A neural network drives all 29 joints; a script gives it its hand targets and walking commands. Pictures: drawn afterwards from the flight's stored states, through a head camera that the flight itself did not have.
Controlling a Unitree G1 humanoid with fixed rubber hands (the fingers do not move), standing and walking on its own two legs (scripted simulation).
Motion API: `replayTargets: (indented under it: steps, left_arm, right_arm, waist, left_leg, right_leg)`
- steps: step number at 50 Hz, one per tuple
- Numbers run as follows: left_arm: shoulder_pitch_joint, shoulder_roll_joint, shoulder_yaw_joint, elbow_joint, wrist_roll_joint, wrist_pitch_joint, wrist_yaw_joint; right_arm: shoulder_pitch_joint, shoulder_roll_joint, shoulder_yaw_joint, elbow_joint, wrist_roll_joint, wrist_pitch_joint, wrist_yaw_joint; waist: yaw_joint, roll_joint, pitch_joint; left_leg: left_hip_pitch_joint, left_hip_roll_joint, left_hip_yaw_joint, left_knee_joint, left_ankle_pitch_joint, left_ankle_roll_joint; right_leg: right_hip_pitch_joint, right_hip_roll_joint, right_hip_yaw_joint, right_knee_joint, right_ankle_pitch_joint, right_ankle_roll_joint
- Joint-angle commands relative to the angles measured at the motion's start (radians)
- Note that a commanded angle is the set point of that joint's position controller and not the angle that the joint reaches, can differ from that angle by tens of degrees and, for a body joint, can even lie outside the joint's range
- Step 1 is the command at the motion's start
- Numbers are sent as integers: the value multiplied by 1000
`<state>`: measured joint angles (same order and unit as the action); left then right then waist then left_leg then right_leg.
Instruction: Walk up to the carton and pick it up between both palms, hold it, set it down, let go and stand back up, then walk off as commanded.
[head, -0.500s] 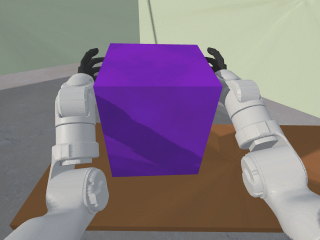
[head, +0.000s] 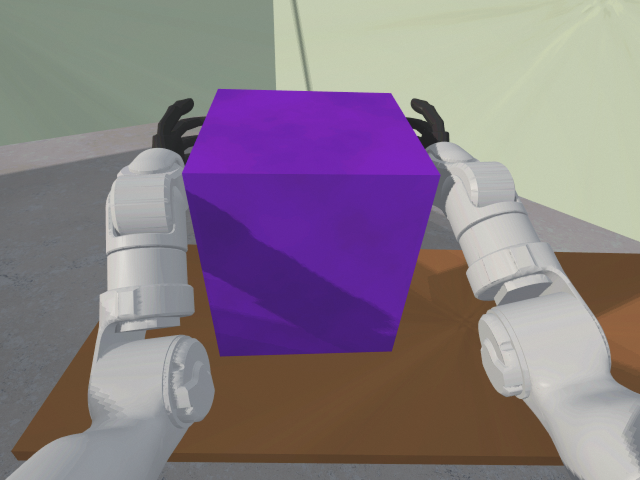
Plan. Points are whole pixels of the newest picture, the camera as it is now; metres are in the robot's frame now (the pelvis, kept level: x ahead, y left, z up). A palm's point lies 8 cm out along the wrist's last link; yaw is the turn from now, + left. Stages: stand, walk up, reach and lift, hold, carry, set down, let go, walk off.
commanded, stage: hold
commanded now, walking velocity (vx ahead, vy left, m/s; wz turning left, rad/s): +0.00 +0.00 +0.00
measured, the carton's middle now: (306, 222) +0.34 +0.01 +0.24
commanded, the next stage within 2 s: none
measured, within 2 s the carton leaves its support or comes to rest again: neither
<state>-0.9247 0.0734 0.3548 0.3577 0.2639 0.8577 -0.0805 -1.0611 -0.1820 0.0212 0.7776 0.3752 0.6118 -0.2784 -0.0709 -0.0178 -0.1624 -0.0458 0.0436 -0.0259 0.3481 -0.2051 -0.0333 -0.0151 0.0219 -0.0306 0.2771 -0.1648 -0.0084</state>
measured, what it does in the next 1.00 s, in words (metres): stands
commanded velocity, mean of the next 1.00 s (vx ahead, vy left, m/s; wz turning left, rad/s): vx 0.00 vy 0.00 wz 0.00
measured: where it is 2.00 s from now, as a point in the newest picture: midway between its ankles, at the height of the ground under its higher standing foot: outside the picture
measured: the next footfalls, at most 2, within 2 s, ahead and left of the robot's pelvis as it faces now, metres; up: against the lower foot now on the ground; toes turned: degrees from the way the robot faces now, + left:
none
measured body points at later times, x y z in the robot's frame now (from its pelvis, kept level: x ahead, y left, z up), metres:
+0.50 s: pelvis +0.00 +0.00 +0.00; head -0.10 +0.02 +0.44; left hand +0.37 +0.16 +0.31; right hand +0.38 -0.15 +0.31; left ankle +0.00 +0.14 -0.75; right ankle +0.00 -0.11 -0.75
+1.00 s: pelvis +0.00 +0.00 +0.00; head -0.11 +0.02 +0.44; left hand +0.37 +0.16 +0.32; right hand +0.37 -0.15 +0.31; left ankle +0.00 +0.14 -0.75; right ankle +0.00 -0.11 -0.75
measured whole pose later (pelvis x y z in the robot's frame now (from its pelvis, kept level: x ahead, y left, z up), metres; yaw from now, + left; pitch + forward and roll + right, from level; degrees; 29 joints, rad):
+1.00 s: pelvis +0.00 +0.00 +0.00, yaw +0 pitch -6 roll -1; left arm -0.95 0.07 0.35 0.40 0.27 0.86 -0.07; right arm -1.08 -0.19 0.01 0.82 0.37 0.61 -0.26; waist -0.06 -0.01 -0.16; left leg -0.04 0.04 -0.02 0.35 -0.20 -0.03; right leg -0.02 0.02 -0.03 0.28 -0.16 -0.01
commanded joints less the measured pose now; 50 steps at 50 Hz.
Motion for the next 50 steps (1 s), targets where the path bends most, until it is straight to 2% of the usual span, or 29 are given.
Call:
replayTargets:
  steps: [1,4,6,7,9,10,11,12,13,15,16,17,21,22,23,25,29,33,34,35,36,38,40,41,42,45,47,48,50]
  left_arm:
    - [-679,-512,-312,-43,-125,-40,-122]
    - [-685,-543,-373,-99,-142,-37,-124]
    - [-716,-536,-380,-75,-153,-47,-116]
    - [-690,-520,-350,-53,-144,-44,-113]
    - [-711,-518,-361,-50,-154,-47,-112]
    - [-726,-513,-345,-71,-135,-49,-109]
    - [-716,-508,-343,-36,-140,-47,-112]
    - [-712,-507,-308,-1,-135,-49,-109]
    - [-725,-521,-341,-47,-146,-51,-108]
    - [-719,-533,-366,-57,-160,-53,-111]
    - [-718,-546,-349,-39,-164,-50,-108]
    - [-689,-539,-361,-45,-171,-50,-116]
    - [-686,-521,-332,-44,-147,-49,-116]
    - [-661,-513,-323,-56,-133,-46,-120]
    - [-687,-532,-370,-98,-170,-52,-119]
    - [-677,-527,-362,-81,-155,-43,-119]
    - [-710,-523,-346,-57,-136,-48,-115]
    - [-692,-529,-383,-135,-172,-57,-110]
    - [-678,-508,-352,-72,-153,-53,-107]
    - [-731,-503,-344,-64,-151,-57,-109]
    - [-675,-500,-319,-39,-130,-44,-111]
    - [-682,-514,-350,-70,-134,-40,-117]
    - [-704,-517,-349,-38,-143,-41,-125]
    - [-689,-545,-361,-30,-135,-39,-119]
    - [-709,-507,-327,16,-135,-37,-127]
    - [-728,-493,-313,-19,-132,-46,-126]
    - [-733,-525,-336,-18,-149,-51,-120]
    - [-722,-544,-385,-30,-169,-50,-117]
    - [-703,-530,-333,3,-146,-48,-116]
  right_arm:
    - [-719,613,175,-233,153,-11,142]
    - [-722,603,181,-272,158,-24,145]
    - [-773,595,195,-311,164,-29,145]
    - [-764,621,201,-288,160,-24,152]
    - [-759,611,168,-280,147,-29,150]
    - [-756,623,190,-280,149,-28,155]
    - [-758,619,171,-264,139,-25,155]
    - [-777,636,186,-243,137,-28,157]
    - [-748,618,177,-236,138,-23,160]
    - [-763,628,176,-288,149,-39,154]
    - [-793,606,174,-286,147,-38,154]
    - [-743,607,171,-283,148,-29,150]
    - [-746,599,182,-280,156,-27,148]
    - [-717,608,199,-264,166,-25,146]
    - [-748,618,212,-322,170,-34,142]
    - [-737,601,195,-294,171,-28,138]
    - [-777,625,193,-291,156,-34,147]
    - [-732,648,235,-346,184,-31,134]
    - [-774,642,239,-348,184,-35,136]
    - [-765,629,198,-301,161,-23,136]
    - [-762,639,210,-317,161,-29,139]
    - [-709,617,183,-263,161,-19,140]
    - [-742,596,154,-251,143,-24,146]
    - [-754,587,154,-258,148,-27,149]
    - [-769,596,151,-241,129,-21,151]
    - [-772,624,165,-229,140,-22,163]
    - [-786,627,160,-251,136,-30,159]
    - [-809,617,167,-296,158,-36,156]
    - [-795,612,176,-275,158,-34,154]
  waist:
    - [17,47,-142]
    - [-3,82,-207]
    - [-1,59,-219]
    - [20,35,-178]
    - [-11,40,-150]
    - [14,36,-173]
    - [5,46,-163]
    - [31,25,-155]
    - [5,52,-181]
    - [-9,59,-214]
    - [10,52,-203]
    - [-19,42,-193]
    - [-5,52,-207]
    - [8,61,-219]
    - [-3,42,-276]
    - [-13,52,-238]
    - [12,63,-204]
    - [-4,30,-262]
    - [21,23,-226]
    - [-4,16,-181]
    - [24,24,-183]
    - [-10,62,-179]
    - [-19,59,-162]
    - [-10,94,-151]
    - [-1,43,-119]
    - [20,31,-154]
    - [13,42,-206]
    - [-16,69,-228]
    - [18,56,-203]
  left_leg:
    - [-64,-86,32,-58,225,-14]
    - [-44,-76,28,-42,260,-32]
    - [-64,-81,28,-42,259,-30]
    - [-85,-83,26,-54,237,-20]
    - [-65,-81,30,-56,222,-15]
    - [-67,-81,37,-56,203,-12]
    - [-63,-83,37,-59,182,-7]
    - [-78,-86,38,-69,175,1]
    - [-63,-84,40,-68,182,-12]
    - [-58,-83,37,-56,217,-18]
    - [-61,-79,36,-56,244,-23]
    - [-46,-85,34,-46,255,-23]
    - [-50,-83,29,-52,235,-10]
    - [-27,-88,36,-40,290,-14]
    - [-14,-89,37,-30,309,-15]
    - [-29,-90,39,-34,311,-26]
    - [-63,-85,33,-48,221,-17]
    - [-28,-93,30,-28,317,-19]
    - [-37,-94,33,-32,295,-7]
    - [-52,-91,33,-41,237,-3]
    - [-52,-91,39,-47,237,0]
    - [-44,-87,35,-53,219,-11]
    - [-68,-81,42,-68,199,-22]
    - [-63,-70,30,-70,210,-30]
    - [-87,-76,36,-74,161,-16]
    - [-108,-76,34,-81,155,-11]
    - [-84,-79,34,-69,194,-19]
    - [-72,-82,31,-49,227,-26]
    - [-78,-89,37,-53,225,-19]
  right_leg:
    - [113,62,23,-14,188,39]
    - [135,60,31,2,239,31]
    - [150,69,25,-1,226,35]
    - [150,62,21,-5,200,37]
    - [96,55,24,-18,182,39]
    - [111,59,26,-13,162,32]
    - [98,53,30,-23,160,36]
    - [91,58,22,-20,139,38]
    - [103,61,26,-10,161,32]
    - [134,54,28,-9,215,36]
    - [130,65,24,-6,203,32]
    - [127,60,25,-18,232,34]
    - [133,57,33,-17,222,41]
    - [150,58,23,-2,271,46]
    - [153,62,28,-2,298,48]
    - [154,63,24,-5,290,45]
    - [117,62,30,-6,185,35]
    - [171,63,23,12,320,55]
    - [151,58,35,-4,292,57]
    - [102,55,30,-17,221,56]
    - [117,56,30,-18,214,49]
    - [112,58,30,-13,206,40]
    - [119,65,21,-13,168,31]
    - [106,70,21,-12,166,22]
    - [97,60,27,-34,127,30]
    - [125,60,33,-10,136,28]
    - [135,62,28,-1,169,36]
    - [127,60,36,-6,218,31]
    - [129,59,28,-13,206,38]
